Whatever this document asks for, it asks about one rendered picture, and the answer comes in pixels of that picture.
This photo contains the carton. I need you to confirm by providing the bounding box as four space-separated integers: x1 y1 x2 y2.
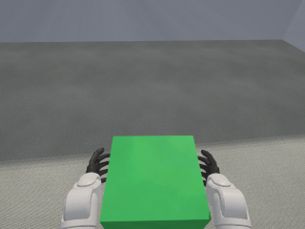
99 135 212 229

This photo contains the right robot hand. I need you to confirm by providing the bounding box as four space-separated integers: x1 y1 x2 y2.
197 150 220 187

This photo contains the robot right forearm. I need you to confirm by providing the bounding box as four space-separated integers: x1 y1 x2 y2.
206 173 252 229

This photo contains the robot left forearm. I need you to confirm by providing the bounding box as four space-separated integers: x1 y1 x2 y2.
59 172 103 229

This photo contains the left robot hand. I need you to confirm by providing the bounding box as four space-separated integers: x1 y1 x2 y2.
86 148 111 183

